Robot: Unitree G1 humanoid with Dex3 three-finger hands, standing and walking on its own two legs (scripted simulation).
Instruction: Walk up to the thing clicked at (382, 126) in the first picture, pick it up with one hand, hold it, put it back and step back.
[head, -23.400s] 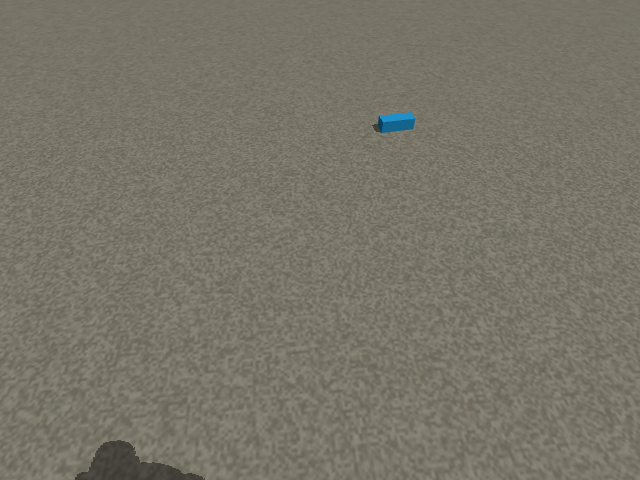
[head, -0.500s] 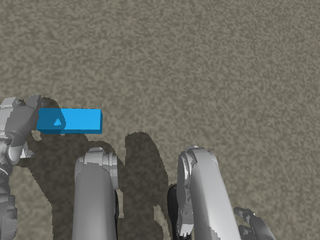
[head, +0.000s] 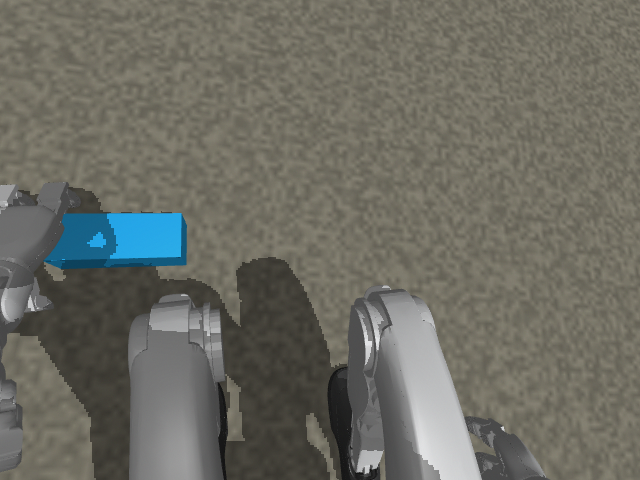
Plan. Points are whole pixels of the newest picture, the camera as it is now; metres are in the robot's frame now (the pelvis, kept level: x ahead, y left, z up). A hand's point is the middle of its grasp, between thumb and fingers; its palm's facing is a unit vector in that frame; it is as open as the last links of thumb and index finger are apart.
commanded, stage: rise first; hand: left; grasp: from above
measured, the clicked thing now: (121, 241) +0.44 +0.29 -0.30
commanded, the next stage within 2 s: approach in 0.28 s
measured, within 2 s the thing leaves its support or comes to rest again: neither
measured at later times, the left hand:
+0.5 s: hand (53, 256) +0.38 +0.33 -0.18, palm faces -0.45 -0.06 -0.89, open 14.0 cm
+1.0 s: hand (90, 219) +0.44 +0.29 -0.17, palm faces -0.47 -0.03 -0.88, open 14.1 cm
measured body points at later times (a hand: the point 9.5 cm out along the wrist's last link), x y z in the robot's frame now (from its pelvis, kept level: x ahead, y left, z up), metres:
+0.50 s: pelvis +0.00 +0.00 -0.01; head +0.21 +0.08 +0.38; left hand +0.40 +0.33 -0.13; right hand +0.09 -0.27 -0.12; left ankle +0.08 +0.13 -0.30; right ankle +0.09 -0.12 -0.30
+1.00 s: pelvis +0.00 +0.00 +0.00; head +0.23 +0.05 +0.38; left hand +0.46 +0.29 -0.12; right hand +0.05 -0.27 -0.12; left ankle +0.08 +0.13 -0.30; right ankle +0.09 -0.12 -0.30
